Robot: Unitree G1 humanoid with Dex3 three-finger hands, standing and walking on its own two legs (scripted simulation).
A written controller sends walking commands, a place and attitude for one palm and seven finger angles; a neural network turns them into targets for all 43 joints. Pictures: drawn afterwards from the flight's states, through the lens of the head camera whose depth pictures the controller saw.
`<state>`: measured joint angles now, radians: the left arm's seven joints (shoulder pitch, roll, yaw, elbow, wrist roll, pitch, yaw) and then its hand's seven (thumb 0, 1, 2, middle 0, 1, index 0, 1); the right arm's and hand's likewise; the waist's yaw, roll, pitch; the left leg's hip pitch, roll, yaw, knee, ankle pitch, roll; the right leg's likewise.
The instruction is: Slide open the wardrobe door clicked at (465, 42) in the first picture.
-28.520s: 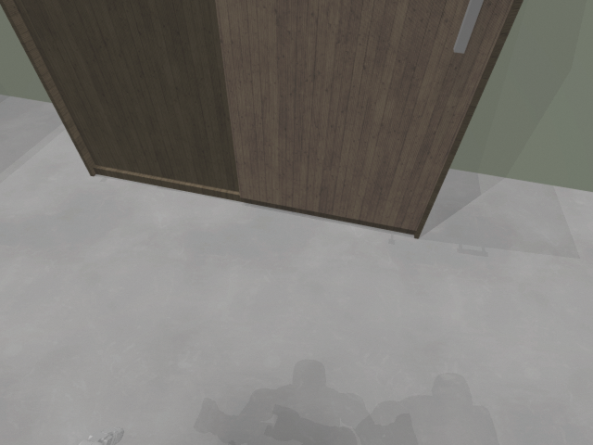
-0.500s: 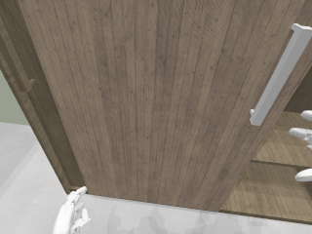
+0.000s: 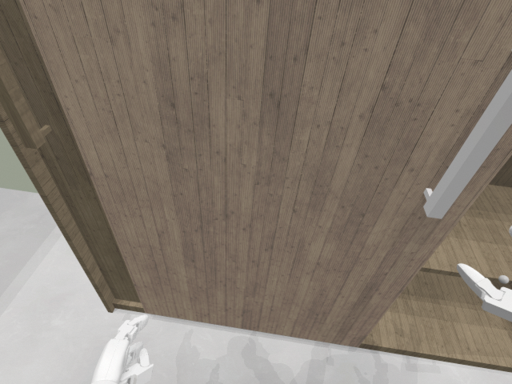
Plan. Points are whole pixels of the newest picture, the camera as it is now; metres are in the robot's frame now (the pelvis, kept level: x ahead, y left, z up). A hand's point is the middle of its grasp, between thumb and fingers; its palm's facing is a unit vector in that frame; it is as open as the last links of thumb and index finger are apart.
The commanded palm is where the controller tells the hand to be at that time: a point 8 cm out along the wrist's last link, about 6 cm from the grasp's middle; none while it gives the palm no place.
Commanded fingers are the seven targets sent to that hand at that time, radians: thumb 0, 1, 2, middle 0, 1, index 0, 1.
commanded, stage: draw the hand back to the body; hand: right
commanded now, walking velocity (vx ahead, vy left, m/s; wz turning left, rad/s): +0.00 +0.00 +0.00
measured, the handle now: (470, 141) +0.43 -0.34 +0.22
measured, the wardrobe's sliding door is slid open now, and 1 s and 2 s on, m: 0.66 0.66 0.66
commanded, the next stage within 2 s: step back with the hand held close in 0.60 s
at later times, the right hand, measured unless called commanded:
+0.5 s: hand (481, 294) +0.19 -0.25 +0.16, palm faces +0.46 +0.80 -0.38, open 7.5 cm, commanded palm +0.15 -0.29 +0.17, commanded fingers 0.00 -0.90 -0.90 0.20 0.30 0.20 0.30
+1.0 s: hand (482, 301) +0.18 -0.25 +0.16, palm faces +0.38 +0.81 -0.45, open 7.4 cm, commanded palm +0.13 -0.30 +0.17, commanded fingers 0.00 -0.90 -0.90 0.20 0.30 0.20 0.30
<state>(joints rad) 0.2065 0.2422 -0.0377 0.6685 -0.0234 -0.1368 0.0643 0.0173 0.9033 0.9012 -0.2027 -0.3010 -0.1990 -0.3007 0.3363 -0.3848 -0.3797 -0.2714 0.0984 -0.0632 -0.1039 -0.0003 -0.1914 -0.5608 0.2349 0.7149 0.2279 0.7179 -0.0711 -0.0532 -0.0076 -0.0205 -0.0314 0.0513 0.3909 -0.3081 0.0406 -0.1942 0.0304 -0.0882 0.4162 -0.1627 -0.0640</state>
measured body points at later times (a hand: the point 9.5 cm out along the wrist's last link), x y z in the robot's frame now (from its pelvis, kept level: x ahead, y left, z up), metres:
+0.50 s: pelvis +0.01 +0.01 +0.00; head -0.02 +0.04 +0.45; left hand +0.21 +0.23 -0.08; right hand +0.16 -0.29 +0.18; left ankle -0.06 +0.09 -0.74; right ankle +0.05 -0.08 -0.74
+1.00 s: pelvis -0.01 +0.00 +0.00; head -0.02 +0.01 +0.45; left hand +0.17 +0.25 -0.08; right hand +0.16 -0.29 +0.18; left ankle -0.06 +0.09 -0.74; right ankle +0.05 -0.08 -0.74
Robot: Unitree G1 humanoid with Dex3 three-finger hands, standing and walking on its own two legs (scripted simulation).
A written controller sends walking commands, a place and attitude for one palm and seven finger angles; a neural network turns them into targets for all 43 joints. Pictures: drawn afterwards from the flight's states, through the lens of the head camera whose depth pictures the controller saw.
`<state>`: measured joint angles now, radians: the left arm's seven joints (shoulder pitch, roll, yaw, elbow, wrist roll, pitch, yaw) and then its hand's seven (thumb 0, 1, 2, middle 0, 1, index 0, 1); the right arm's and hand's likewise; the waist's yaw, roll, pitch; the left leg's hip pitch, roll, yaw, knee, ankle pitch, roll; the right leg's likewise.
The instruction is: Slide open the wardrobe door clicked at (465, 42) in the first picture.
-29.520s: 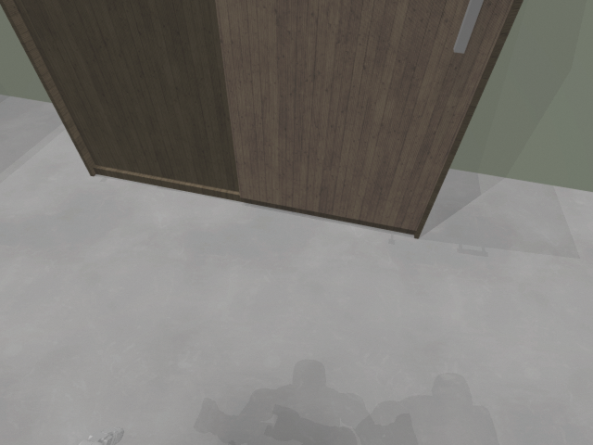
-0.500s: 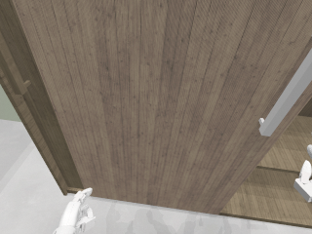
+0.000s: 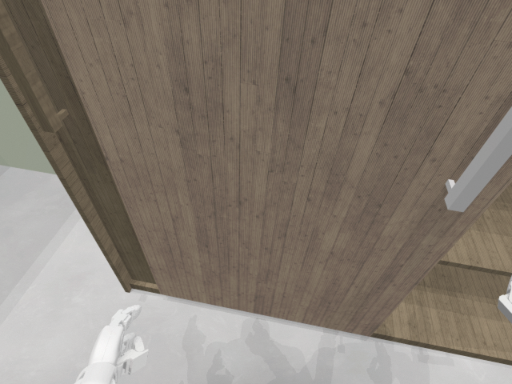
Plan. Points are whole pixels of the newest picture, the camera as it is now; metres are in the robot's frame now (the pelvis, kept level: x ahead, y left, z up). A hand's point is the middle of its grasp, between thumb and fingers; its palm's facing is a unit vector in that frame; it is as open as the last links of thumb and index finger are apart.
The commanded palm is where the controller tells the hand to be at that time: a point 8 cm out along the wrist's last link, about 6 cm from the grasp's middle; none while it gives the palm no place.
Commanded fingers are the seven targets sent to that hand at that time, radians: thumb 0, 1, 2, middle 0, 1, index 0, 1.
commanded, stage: step back with the hand held close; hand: right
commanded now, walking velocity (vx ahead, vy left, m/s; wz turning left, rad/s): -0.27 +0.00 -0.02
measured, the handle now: (499, 130) +0.44 -0.34 +0.22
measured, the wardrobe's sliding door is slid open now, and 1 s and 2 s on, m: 0.66 0.66 0.66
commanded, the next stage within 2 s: stop stepping back and stand still in 1.10 s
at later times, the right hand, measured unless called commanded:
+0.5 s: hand out of the picture +0.11 -0.34 +0.16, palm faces +0.49 +0.74 -0.47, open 7.4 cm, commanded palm +0.06 -0.37 +0.18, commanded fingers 0.00 -0.90 -0.90 0.20 0.30 0.20 0.30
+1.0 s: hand out of the picture +0.03 -0.39 +0.18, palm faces +0.51 +0.80 -0.31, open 7.4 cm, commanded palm -0.05 -0.42 +0.18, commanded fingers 0.00 -0.90 -0.90 0.20 0.30 0.20 0.30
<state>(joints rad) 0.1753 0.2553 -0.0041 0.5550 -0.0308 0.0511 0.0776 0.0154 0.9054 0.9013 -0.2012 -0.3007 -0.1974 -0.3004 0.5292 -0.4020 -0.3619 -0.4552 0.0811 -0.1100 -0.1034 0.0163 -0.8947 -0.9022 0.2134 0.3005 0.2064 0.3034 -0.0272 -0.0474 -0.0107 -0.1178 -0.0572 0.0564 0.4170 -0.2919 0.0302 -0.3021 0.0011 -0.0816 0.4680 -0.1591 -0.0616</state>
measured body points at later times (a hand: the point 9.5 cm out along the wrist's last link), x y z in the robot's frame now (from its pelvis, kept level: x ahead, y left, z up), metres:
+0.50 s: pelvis -0.06 -0.05 -0.01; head -0.04 -0.07 +0.44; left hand +0.14 +0.16 -0.08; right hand +0.08 -0.38 +0.19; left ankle -0.04 +0.08 -0.74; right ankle +0.06 -0.08 -0.74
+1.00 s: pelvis -0.15 -0.11 -0.03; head -0.16 -0.17 +0.42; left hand +0.05 +0.12 -0.07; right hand +0.00 -0.43 +0.19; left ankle -0.13 +0.06 -0.69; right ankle +0.06 -0.10 -0.73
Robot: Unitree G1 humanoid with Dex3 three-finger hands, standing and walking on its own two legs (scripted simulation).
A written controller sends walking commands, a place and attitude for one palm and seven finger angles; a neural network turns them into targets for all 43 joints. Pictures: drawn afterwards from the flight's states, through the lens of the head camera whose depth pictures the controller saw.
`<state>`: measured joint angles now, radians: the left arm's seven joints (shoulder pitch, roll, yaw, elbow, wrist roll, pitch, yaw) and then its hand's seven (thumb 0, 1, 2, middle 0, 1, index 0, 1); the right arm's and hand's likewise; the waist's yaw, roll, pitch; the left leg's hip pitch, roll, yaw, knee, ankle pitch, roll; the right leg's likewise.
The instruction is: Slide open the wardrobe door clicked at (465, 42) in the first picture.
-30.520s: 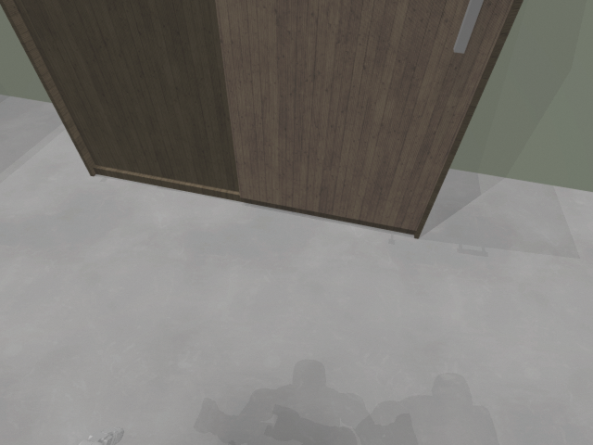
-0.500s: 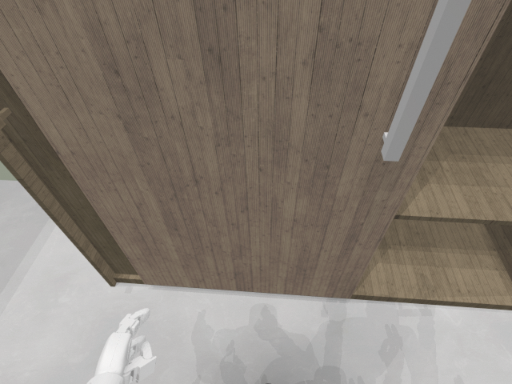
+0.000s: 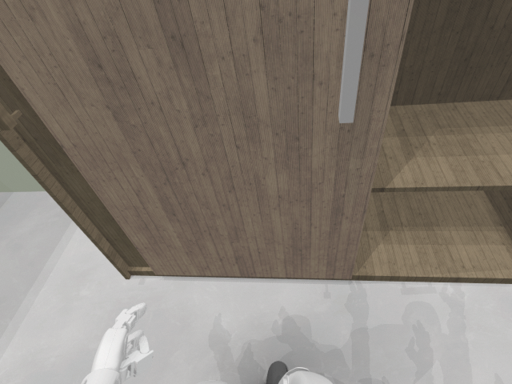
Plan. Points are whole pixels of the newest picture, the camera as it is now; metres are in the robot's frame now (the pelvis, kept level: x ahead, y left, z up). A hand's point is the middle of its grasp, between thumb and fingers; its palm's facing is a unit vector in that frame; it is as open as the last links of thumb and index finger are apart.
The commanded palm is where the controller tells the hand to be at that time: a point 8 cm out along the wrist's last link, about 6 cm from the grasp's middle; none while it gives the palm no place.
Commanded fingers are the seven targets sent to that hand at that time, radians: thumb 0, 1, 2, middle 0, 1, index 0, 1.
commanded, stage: step back with the hand held close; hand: right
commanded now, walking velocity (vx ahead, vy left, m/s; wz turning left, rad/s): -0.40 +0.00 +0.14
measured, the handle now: (352, 40) +0.61 -0.17 +0.24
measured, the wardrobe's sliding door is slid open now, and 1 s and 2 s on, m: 0.66 0.66 0.66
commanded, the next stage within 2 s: stop stepping back and stand still in 0.10 s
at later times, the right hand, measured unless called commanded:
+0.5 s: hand out of the picture +0.03 -0.39 +0.24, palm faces +0.38 +0.84 -0.39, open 7.4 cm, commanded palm +0.00 -0.43 +0.20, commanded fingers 0.00 -0.90 -0.90 0.20 0.30 0.20 0.30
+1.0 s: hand out of the picture -0.07 -0.50 +0.21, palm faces +0.49 +0.82 -0.30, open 7.4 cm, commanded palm -0.11 -0.52 +0.20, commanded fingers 0.00 -0.90 -0.90 0.20 0.30 0.20 0.30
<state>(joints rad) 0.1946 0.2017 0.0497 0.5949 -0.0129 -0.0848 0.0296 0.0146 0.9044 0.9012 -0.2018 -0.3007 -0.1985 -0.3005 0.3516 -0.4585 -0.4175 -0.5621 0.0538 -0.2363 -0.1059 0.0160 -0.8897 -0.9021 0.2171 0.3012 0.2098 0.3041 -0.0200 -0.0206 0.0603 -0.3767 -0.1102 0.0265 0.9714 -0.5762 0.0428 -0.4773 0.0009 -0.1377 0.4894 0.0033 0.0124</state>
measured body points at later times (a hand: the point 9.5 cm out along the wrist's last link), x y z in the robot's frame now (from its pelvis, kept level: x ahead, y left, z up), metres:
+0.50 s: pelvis -0.19 -0.16 +0.00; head -0.20 -0.21 +0.44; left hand -0.08 +0.08 -0.08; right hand +0.01 -0.44 +0.26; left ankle -0.21 -0.05 -0.71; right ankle -0.18 -0.29 -0.65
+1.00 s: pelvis -0.28 -0.24 +0.01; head -0.32 -0.26 +0.46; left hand -0.17 +0.02 -0.06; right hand -0.10 -0.54 +0.22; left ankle -0.32 -0.12 -0.71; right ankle -0.23 -0.35 -0.66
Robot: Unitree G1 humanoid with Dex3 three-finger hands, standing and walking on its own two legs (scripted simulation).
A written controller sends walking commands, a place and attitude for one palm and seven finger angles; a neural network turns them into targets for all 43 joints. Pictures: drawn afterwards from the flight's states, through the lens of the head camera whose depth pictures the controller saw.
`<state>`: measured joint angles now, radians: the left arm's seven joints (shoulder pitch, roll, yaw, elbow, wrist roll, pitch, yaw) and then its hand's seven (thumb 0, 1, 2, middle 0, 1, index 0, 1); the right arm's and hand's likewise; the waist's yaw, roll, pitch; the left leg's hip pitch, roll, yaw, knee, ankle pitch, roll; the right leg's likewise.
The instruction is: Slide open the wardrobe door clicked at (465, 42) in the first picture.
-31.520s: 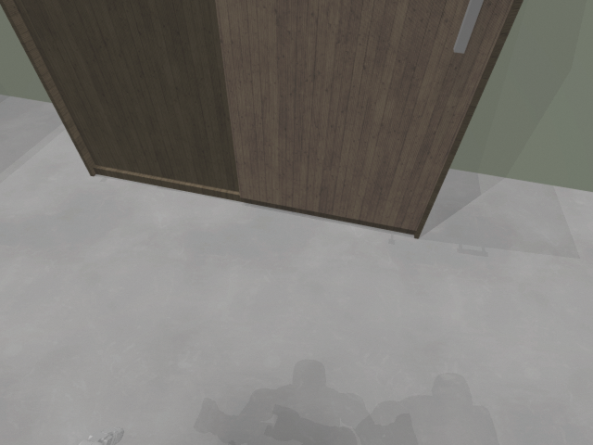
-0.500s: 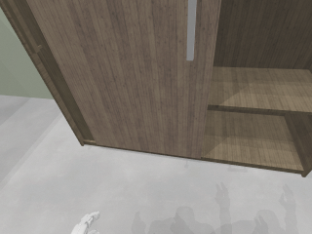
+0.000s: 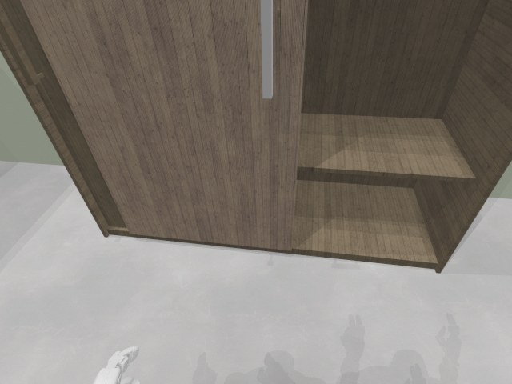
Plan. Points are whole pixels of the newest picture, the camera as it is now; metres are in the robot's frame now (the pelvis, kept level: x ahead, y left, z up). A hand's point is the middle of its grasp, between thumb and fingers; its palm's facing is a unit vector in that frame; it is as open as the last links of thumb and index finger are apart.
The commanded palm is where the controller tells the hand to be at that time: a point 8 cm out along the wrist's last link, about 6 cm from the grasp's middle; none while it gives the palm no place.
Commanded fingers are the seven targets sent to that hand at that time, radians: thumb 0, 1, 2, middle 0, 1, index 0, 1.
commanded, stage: stop stepping back and stand still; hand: right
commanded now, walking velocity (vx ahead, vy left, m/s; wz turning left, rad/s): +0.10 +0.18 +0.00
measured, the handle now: (268, 41) +0.90 -0.02 +0.23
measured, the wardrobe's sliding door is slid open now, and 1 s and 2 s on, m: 0.66 0.66 0.66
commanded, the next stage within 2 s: let the arm hang, fingers relaxed in 0.26 s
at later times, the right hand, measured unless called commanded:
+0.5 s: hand (447, 333) +0.22 -0.29 -0.03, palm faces +0.24 +0.88 -0.42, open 7.4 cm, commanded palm none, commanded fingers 0.00 -0.90 -0.90 0.20 0.30 0.20 0.30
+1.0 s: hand out of the picture +0.05 -0.25 -0.16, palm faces +0.02 +0.97 -0.23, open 7.3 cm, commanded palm none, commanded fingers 0.00 -0.90 -0.90 0.20 0.30 0.20 0.30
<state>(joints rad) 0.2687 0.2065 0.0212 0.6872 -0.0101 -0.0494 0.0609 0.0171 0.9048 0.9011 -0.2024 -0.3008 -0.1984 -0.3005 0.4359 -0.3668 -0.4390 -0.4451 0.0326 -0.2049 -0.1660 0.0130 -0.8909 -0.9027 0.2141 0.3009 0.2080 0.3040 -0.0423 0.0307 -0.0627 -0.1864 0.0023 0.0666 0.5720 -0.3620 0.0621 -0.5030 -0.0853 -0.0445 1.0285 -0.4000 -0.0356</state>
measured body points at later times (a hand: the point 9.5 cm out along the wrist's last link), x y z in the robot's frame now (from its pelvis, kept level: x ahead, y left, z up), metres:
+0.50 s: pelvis +0.03 -0.04 -0.02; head +0.02 -0.01 +0.43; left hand +0.16 +0.21 -0.14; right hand +0.21 -0.34 +0.00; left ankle +0.03 +0.09 -0.73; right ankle +0.06 -0.14 -0.73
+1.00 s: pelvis +0.05 -0.06 +0.01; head +0.07 -0.06 +0.46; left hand +0.06 +0.17 -0.15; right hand +0.05 -0.30 -0.14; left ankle +0.03 +0.09 -0.73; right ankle +0.06 -0.14 -0.73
